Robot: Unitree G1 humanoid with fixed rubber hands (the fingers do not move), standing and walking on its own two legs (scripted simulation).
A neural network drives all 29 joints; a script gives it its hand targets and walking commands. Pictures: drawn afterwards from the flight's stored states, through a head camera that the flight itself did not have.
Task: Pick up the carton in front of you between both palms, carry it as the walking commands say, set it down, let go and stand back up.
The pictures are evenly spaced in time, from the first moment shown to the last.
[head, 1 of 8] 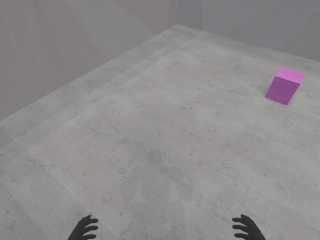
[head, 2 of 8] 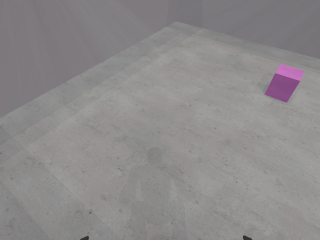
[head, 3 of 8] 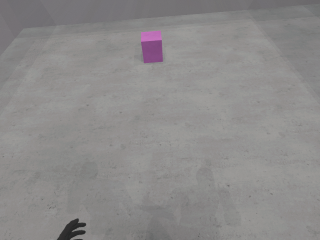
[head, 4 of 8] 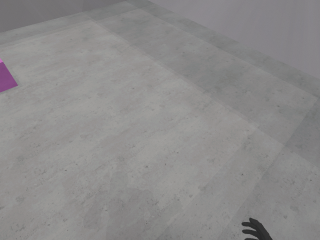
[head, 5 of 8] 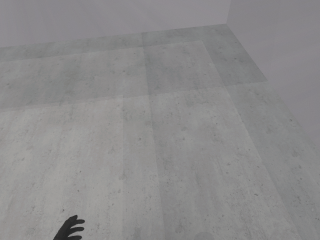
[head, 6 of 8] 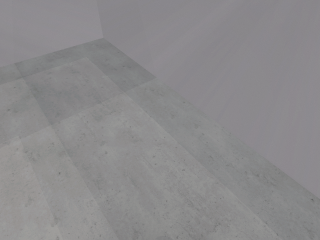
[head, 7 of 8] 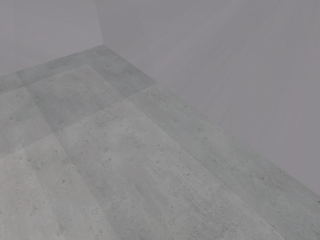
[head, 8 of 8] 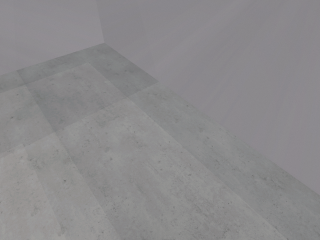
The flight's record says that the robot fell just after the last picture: no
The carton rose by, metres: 0.00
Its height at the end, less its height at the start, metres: +0.00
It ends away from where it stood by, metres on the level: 0.00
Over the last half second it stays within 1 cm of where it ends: yes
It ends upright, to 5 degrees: yes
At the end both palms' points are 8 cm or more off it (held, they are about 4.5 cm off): yes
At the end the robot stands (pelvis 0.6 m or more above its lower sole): yes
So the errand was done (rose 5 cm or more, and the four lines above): no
